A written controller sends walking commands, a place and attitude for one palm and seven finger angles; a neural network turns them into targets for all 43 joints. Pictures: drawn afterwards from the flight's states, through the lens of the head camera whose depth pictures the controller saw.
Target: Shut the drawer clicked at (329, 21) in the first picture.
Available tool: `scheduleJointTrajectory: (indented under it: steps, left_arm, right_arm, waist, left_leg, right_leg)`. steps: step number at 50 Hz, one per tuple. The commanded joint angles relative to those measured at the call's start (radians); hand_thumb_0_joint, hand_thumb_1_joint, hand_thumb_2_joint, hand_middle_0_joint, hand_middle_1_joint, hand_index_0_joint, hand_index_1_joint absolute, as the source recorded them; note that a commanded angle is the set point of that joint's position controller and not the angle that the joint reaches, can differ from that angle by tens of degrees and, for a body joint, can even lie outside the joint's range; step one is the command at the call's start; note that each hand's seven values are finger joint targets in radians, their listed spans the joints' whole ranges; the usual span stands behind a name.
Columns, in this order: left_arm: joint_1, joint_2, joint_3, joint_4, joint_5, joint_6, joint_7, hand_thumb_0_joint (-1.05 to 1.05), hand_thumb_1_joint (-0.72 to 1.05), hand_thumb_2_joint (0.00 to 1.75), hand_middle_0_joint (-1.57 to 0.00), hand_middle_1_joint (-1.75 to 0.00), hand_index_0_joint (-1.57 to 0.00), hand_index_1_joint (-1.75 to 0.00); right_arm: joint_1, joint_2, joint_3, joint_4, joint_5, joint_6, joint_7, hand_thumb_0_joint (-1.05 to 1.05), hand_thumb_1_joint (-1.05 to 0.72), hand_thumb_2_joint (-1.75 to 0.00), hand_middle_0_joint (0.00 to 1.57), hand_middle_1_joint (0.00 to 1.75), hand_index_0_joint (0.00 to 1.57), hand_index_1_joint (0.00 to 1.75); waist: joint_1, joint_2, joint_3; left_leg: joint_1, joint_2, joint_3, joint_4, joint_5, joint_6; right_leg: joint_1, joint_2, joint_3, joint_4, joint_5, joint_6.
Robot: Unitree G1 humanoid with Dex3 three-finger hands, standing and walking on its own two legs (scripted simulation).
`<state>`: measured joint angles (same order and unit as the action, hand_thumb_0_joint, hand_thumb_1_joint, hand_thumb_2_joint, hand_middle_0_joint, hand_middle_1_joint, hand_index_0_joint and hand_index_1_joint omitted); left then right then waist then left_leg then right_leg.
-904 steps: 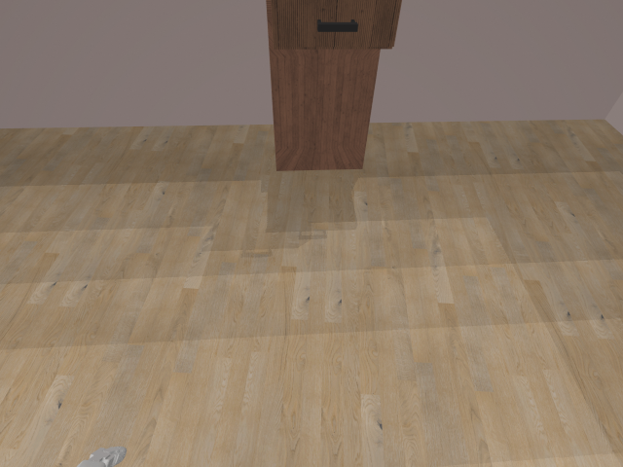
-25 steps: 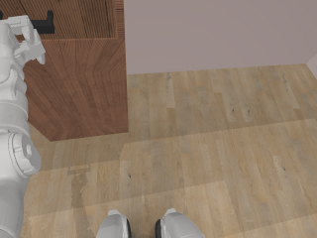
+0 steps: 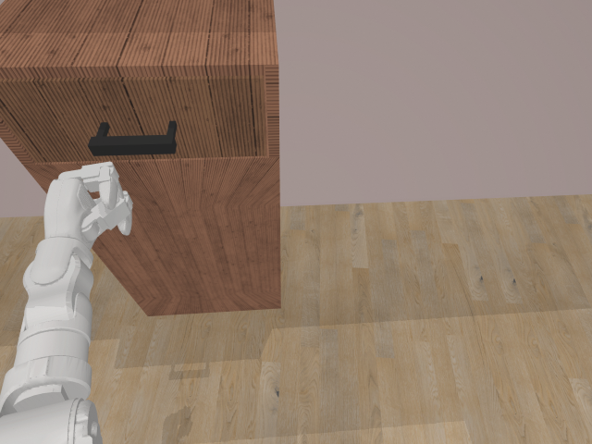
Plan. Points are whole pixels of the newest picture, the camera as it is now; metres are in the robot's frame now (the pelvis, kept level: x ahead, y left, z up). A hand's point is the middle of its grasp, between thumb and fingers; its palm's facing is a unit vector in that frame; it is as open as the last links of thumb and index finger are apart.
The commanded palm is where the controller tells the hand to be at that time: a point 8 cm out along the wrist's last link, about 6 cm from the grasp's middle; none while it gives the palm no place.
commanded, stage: draw the hand back to the body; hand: left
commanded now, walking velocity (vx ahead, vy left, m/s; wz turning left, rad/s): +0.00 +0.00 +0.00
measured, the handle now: (136, 136) +0.56 +0.25 +0.08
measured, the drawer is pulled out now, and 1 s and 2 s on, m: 0.00 0.00 0.00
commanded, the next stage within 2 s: step back with the hand held close in 1.10 s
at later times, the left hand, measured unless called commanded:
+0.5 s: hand (57, 298) +0.26 +0.23 +0.14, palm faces +0.32 -0.91 -0.25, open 3.3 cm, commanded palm +0.21 +0.27 +0.16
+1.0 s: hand out of the picture +0.14 +0.22 +0.20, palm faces +0.41 -0.81 -0.41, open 3.2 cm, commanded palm +0.10 +0.26 +0.21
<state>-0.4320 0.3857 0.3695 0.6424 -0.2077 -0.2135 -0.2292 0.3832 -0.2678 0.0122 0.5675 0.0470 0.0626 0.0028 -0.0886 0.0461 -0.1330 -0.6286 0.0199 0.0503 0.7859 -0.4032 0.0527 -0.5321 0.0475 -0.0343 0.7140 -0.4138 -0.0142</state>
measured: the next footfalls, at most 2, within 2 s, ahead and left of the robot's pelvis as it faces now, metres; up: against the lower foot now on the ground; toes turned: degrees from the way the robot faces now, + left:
none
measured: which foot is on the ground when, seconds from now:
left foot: down 0.00-1.00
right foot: down 0.00-1.00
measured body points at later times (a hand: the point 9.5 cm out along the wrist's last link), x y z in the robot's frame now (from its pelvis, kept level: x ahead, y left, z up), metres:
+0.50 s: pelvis -0.03 -0.01 +0.03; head -0.03 -0.02 +0.48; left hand +0.24 +0.28 +0.15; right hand +0.16 -0.23 -0.06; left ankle -0.02 +0.08 -0.71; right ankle -0.05 -0.11 -0.71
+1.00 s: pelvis -0.02 -0.02 +0.03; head -0.04 -0.06 +0.48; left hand +0.12 +0.26 +0.22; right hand +0.19 -0.24 -0.05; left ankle -0.02 +0.08 -0.71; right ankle -0.05 -0.11 -0.71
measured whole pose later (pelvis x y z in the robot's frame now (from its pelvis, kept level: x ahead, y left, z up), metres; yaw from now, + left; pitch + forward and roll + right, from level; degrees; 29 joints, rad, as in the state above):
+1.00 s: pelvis -0.02 -0.02 +0.03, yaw +2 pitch -4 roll +0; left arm 0.59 0.34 0.29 -0.48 -0.10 -0.12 0.09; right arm 0.20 -0.25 0.01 0.59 0.02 -0.07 -0.06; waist 0.06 0.09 0.00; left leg -0.12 -0.01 0.03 0.43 -0.24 0.02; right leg -0.03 0.04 -0.05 0.37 -0.28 -0.04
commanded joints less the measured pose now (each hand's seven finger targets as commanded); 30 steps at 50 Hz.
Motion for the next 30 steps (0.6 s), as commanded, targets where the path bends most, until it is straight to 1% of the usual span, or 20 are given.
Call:
scheduleJointTrajectory:
  steps: [1,3,4,5,8,10,11,12,13,15,16,18,19,20,21,23,24,25,26,30]
  left_arm:
    - [-0.284,0.215,-0.002,-0.404,-0.035,-0.057,0.024,0.00,0.90,0.90,-1.40,-1.60,-1.40,-1.60]
    - [-0.265,0.163,-0.054,-0.407,-0.032,-0.032,0.019,0.00,0.90,0.90,-1.40,-1.60,-1.40,-1.60]
    - [-0.251,0.175,-0.037,-0.432,-0.038,-0.019,0.017,0.00,0.90,0.90,-1.40,-1.60,-1.40,-1.60]
    - [-0.217,0.146,-0.069,-0.440,-0.041,-0.002,0.007,0.00,0.90,0.90,-1.40,-1.60,-1.40,-1.60]
    - [-0.153,0.134,-0.078,-0.486,-0.062,0.046,-0.011,0.00,0.90,0.90,-1.40,-1.60,-1.40,-1.60]
    - [-0.131,0.128,-0.074,-0.525,-0.075,0.072,-0.014,0.00,0.90,0.90,-1.40,-1.60,-1.40,-1.60]
    - [-0.096,0.148,-0.052,-0.540,-0.081,0.081,-0.011,0.00,0.90,0.90,-1.40,-1.60,-1.40,-1.60]
    - [-0.094,0.212,-0.086,-0.611,0.053,0.072,0.106,0.00,0.90,0.90,-1.40,-1.60,-1.40,-1.60]
    - [-0.017,0.150,-0.101,-0.579,0.061,0.086,0.167,0.00,0.90,0.90,-1.40,-1.60,-1.40,-1.60]
    - [0.060,0.099,-0.135,-0.629,0.071,0.103,0.219,0.00,0.90,0.90,-1.40,-1.60,-1.40,-1.60]
    - [0.062,0.140,-0.107,-0.664,0.075,0.104,0.241,0.00,0.90,0.90,-1.40,-1.60,-1.40,-1.60]
    - [0.099,0.148,-0.088,-0.689,0.085,0.107,0.274,0.00,0.90,0.90,-1.40,-1.60,-1.40,-1.60]
    - [0.089,0.162,-0.075,-0.736,0.092,0.103,0.287,0.00,0.90,0.90,-1.40,-1.60,-1.40,-1.60]
    - [0.122,0.151,-0.080,-0.765,0.094,0.101,0.297,0.00,0.90,0.90,-1.40,-1.60,-1.40,-1.60]
    - [0.142,0.174,-0.062,-0.800,0.099,0.096,0.305,0.00,0.90,0.90,-1.40,-1.60,-1.40,-1.60]
    - [0.182,0.146,-0.082,-0.852,0.102,0.093,0.316,0.00,0.90,0.90,-1.40,-1.60,-1.40,-1.60]
    - [0.185,0.153,-0.074,-0.887,0.109,0.088,0.323,0.00,0.90,0.90,-1.40,-1.60,-1.40,-1.60]
    - [0.239,0.127,-0.091,-0.902,0.107,0.088,0.326,0.00,0.90,0.90,-1.40,-1.60,-1.40,-1.60]
    - [0.273,0.131,-0.092,-0.932,0.108,0.085,0.327,0.00,0.90,0.90,-1.40,-1.60,-1.40,-1.60]
    - [0.442,0.103,-0.084,-0.990,0.106,0.078,0.330,0.00,0.90,0.90,-1.40,-1.60,-1.40,-1.60]
  right_arm:
    - [0.001,-0.142,-0.058,-0.104,0.007,-0.064,-0.021,0.00,-0.90,-0.90,0.20,0.30,0.20,0.30]
    - [-0.025,-0.138,-0.052,-0.097,0.008,-0.074,-0.025,0.00,-0.90,-0.90,0.20,0.30,0.20,0.30]
    - [-0.035,-0.143,-0.053,-0.100,0.008,-0.080,-0.029,0.00,-0.90,-0.90,0.20,0.30,0.20,0.30]
    - [-0.053,-0.140,-0.051,-0.105,0.011,-0.085,-0.032,0.00,-0.90,-0.90,0.20,0.30,0.20,0.30]
    - [-0.091,-0.142,-0.044,-0.121,0.017,-0.098,-0.042,0.00,-0.90,-0.90,0.20,0.30,0.20,0.30]
    - [-0.133,-0.137,-0.038,-0.136,0.021,-0.110,-0.049,0.00,-0.90,-0.90,0.20,0.30,0.20,0.30]
    - [-0.146,-0.139,-0.034,-0.142,0.022,-0.114,-0.053,0.00,-0.90,-0.90,0.20,0.30,0.20,0.30]
    - [-0.204,-0.125,-0.030,-0.148,0.013,-0.102,-0.057,0.00,-0.90,-0.90,0.20,0.30,0.20,0.30]
    - [-0.211,-0.116,-0.028,-0.146,0.009,-0.096,-0.063,0.00,-0.90,-0.90,0.20,0.30,0.20,0.30]
    - [-0.242,-0.108,-0.020,-0.155,0.011,-0.096,-0.066,0.00,-0.90,-0.90,0.20,0.30,0.20,0.30]
    - [-0.249,-0.110,-0.017,-0.151,0.012,-0.093,-0.069,0.00,-0.90,-0.90,0.20,0.30,0.20,0.30]
    - [-0.267,-0.102,-0.011,-0.151,0.009,-0.090,-0.074,0.00,-0.90,-0.90,0.20,0.30,0.20,0.30]
    - [-0.274,-0.102,-0.006,-0.152,0.008,-0.093,-0.075,0.00,-0.90,-0.90,0.20,0.30,0.20,0.30]
    - [-0.285,-0.097,-0.005,-0.150,0.005,-0.098,-0.076,0.00,-0.90,-0.90,0.20,0.30,0.20,0.30]
    - [-0.290,-0.099,-0.005,-0.146,0.002,-0.103,-0.077,0.00,-0.90,-0.90,0.20,0.30,0.20,0.30]
    - [-0.303,-0.089,0.001,-0.145,-0.002,-0.114,-0.076,0.00,-0.90,-0.90,0.20,0.30,0.20,0.30]
    - [-0.305,-0.089,0.002,-0.140,-0.004,-0.122,-0.074,0.00,-0.90,-0.90,0.20,0.30,0.20,0.30]
    - [-0.308,-0.086,0.001,-0.138,-0.006,-0.129,-0.074,0.00,-0.90,-0.90,0.20,0.30,0.20,0.30]
    - [-0.310,-0.093,-0.001,-0.137,-0.011,-0.136,-0.072,0.00,-0.90,-0.90,0.20,0.30,0.20,0.30]
    - [-0.322,-0.087,-0.007,-0.131,-0.016,-0.151,-0.067,0.00,-0.90,-0.90,0.20,0.30,0.20,0.30]
  waist:
    - [0.011,0.075,-0.308]
    - [0.005,0.106,-0.264]
    - [0.014,0.096,-0.283]
    - [0.015,0.106,-0.270]
    - [0.027,0.029,-0.265]
    - [0.039,0.007,-0.237]
    - [0.051,0.012,-0.223]
    - [0.085,0.006,-0.157]
    - [0.071,-0.014,-0.104]
    - [0.077,-0.003,-0.060]
    - [0.085,-0.032,-0.065]
    - [0.085,-0.029,-0.048]
    - [0.087,-0.025,-0.063]
    - [0.089,-0.003,-0.053]
    - [0.097,0.002,-0.063]
    - [0.098,0.062,-0.037]
    - [0.098,0.077,-0.035]
    - [0.099,0.089,-0.014]
    - [0.106,0.046,-0.014]
    - [0.114,0.003,0.029]
  left_leg:
    - [0.404,0.013,-0.083,-0.052,0.658,-0.006]
    - [0.445,0.018,-0.100,-0.070,0.644,-0.016]
    - [0.460,0.016,-0.107,-0.079,0.638,-0.019]
    - [0.472,0.017,-0.108,-0.085,0.631,-0.021]
    - [0.482,0.015,-0.119,-0.106,0.614,-0.021]
    - [0.470,0.010,-0.119,-0.131,0.547,-0.021]
    - [0.453,0.003,-0.112,-0.139,0.505,-0.017]
    - [0.479,-0.006,-0.099,-0.190,0.448,-0.016]
    - [0.465,0.001,-0.101,-0.225,0.366,-0.023]
    - [0.451,0.005,-0.103,-0.268,0.269,-0.024]
    - [0.448,0.002,-0.104,-0.285,0.252,-0.021]
    - [0.468,0.000,-0.094,-0.317,0.229,-0.019]
    - [0.488,-0.004,-0.094,-0.329,0.229,-0.017]
    - [0.502,-0.002,-0.089,-0.336,0.245,-0.018]
    - [0.512,-0.003,-0.091,-0.348,0.251,-0.018]
    - [0.542,-0.006,-0.086,-0.370,0.263,-0.020]
    - [0.564,-0.006,-0.088,-0.379,0.269,-0.022]
    - [0.572,-0.003,-0.089,-0.386,0.279,-0.024]
    - [0.571,-0.001,-0.094,-0.396,0.282,-0.022]
    - [0.582,0.000,-0.081,-0.419,0.297,-0.018]
  right_leg:
    - [0.102,-0.003,0.003,-0.053,0.559,0.001]
    - [0.060,-0.003,-0.005,-0.067,0.493,0.000]
    - [0.072,-0.006,-0.005,-0.071,0.488,-0.002]
    - [0.074,-0.008,-0.008,-0.079,0.476,-0.004]
    - [0.114,-0.011,-0.014,-0.095,0.479,-0.003]
    - [0.133,-0.015,-0.017,-0.110,0.451,-0.005]
    - [0.152,-0.017,-0.014,-0.117,0.439,-0.008]
    - [0.153,-0.036,0.023,-0.180,0.380,-0.021]
    - [0.164,-0.037,0.014,-0.201,0.329,-0.022]
    - [0.194,-0.041,0.015,-0.225,0.272,-0.022]
    - [0.234,-0.038,0.018,-0.246,0.265,-0.024]
    - [0.270,-0.039,0.024,-0.272,0.260,-0.022]
    - [0.288,-0.040,0.027,-0.286,0.264,-0.021]
    - [0.305,-0.042,0.028,-0.293,0.276,-0.023]
    - [0.325,-0.039,0.029,-0.307,0.274,-0.023]
    - [0.339,-0.041,0.032,-0.328,0.284,-0.024]
    - [0.339,-0.039,0.030,-0.340,0.287,-0.025]
    - [0.344,-0.038,0.028,-0.345,0.289,-0.026]
    - [0.358,-0.036,0.027,-0.354,0.288,-0.025]
    - [0.381,-0.037,0.026,-0.376,0.301,-0.020]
